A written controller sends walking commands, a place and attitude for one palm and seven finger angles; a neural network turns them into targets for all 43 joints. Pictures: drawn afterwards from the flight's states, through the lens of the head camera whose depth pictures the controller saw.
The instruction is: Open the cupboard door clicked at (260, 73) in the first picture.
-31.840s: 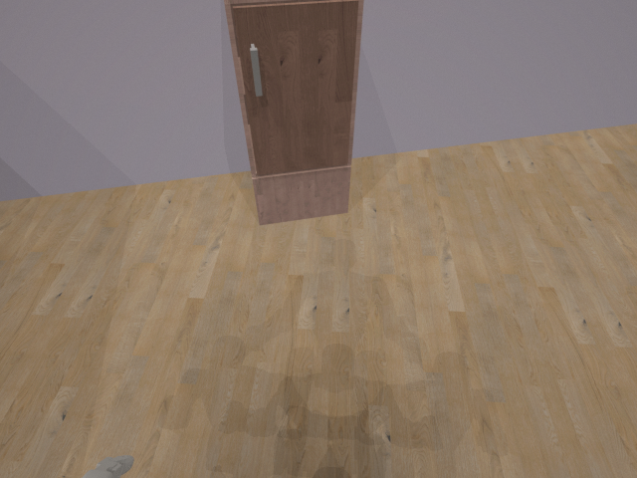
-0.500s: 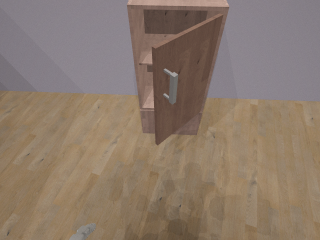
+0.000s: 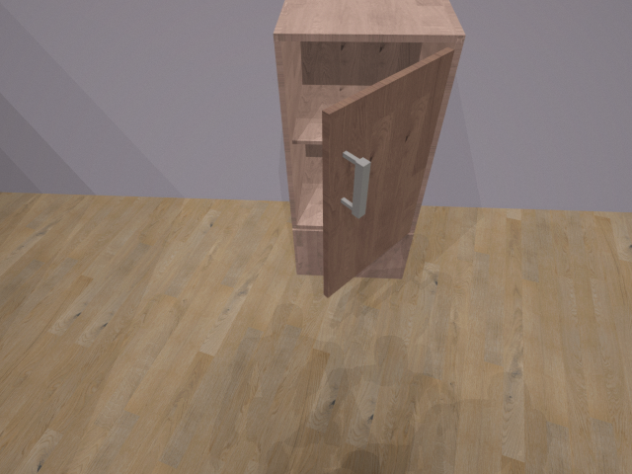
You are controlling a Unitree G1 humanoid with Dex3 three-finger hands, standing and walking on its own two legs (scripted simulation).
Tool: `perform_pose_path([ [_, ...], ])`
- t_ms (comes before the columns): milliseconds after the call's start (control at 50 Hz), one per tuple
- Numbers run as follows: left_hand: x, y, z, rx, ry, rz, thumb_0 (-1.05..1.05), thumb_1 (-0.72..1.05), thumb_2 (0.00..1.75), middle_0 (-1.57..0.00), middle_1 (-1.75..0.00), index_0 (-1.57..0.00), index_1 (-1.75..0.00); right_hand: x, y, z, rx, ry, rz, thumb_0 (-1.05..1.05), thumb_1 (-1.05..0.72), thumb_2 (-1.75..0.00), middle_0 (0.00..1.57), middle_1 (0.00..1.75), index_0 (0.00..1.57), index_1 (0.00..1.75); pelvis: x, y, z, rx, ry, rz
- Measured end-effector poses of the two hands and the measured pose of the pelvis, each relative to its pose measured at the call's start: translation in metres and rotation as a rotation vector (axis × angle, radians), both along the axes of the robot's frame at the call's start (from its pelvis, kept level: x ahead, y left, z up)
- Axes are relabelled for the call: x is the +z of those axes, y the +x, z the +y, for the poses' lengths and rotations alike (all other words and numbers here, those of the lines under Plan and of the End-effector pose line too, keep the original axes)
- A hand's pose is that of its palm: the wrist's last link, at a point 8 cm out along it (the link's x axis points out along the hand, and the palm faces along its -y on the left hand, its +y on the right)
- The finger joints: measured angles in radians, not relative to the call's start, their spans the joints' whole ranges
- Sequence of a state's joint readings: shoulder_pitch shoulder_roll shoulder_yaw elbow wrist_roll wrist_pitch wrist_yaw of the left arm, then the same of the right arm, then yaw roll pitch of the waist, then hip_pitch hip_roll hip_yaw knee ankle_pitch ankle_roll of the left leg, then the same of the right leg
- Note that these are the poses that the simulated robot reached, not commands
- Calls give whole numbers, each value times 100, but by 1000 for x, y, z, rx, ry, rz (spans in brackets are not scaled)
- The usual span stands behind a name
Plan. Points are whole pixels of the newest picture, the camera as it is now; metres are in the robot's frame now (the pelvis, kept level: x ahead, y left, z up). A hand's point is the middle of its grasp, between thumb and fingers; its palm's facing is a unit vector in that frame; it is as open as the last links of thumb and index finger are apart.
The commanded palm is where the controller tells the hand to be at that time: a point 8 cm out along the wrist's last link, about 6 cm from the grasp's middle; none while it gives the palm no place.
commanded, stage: let the arm hang, fingers relaxed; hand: left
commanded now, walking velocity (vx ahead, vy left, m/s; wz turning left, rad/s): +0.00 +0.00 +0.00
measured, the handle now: (353, 185) +0.66 -0.03 -0.05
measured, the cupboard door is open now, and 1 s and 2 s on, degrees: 46 46 46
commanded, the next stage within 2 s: look to check the result in 0.36 s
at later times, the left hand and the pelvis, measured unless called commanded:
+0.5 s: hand out of the picture +0.00 +0.16 -0.18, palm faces +0.05 -0.98 -0.17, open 7.4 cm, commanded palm none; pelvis +0.01 +0.01 +0.00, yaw -1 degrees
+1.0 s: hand out of the picture +0.02 +0.16 -0.18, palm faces +0.05 -0.98 -0.18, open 7.4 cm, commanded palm none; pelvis +0.03 +0.00 +0.00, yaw +0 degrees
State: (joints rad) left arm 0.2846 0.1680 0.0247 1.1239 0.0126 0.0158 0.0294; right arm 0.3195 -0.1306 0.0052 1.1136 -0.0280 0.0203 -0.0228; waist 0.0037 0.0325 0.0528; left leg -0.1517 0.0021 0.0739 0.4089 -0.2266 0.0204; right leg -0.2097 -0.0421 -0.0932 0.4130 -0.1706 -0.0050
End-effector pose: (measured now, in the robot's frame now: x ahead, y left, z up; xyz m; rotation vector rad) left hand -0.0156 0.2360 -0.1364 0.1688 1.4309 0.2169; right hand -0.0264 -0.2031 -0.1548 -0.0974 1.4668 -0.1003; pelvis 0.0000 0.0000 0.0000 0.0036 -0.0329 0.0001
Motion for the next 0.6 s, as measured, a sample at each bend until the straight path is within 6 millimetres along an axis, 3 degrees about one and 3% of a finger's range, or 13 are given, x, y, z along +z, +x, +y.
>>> perform_pose_path([
  [200, -12, 5, -26, -10, -82, 6, 1, 91, 90, -20, -30, -19, -30, 4, -8, 10, -29, -11, 19, 0, -91, -90, 20, 30, 20, 30, 0, 3, 5, -10, 1, -6],
  [600, -10, 12, -21, 1, -69, 16, 0, 91, 90, -20, -30, -19, -30, 2, 10, 16, -30, -6, 1, 0, -91, -90, 20, 30, 20, 30, 0, 14, 8, -11, 1, 5],
])
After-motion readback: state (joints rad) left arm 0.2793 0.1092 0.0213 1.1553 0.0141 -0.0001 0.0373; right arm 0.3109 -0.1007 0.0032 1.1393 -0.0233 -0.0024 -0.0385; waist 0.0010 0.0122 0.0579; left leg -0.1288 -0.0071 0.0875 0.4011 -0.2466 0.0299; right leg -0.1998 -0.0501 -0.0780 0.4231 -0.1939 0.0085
